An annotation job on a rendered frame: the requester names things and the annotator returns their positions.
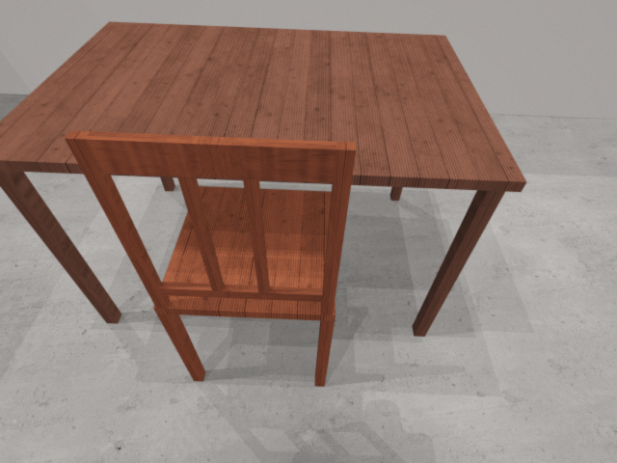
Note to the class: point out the table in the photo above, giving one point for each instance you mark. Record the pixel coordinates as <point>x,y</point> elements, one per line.
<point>404,99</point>

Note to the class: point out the chair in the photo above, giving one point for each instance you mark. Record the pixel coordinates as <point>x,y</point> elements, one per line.
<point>241,252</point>

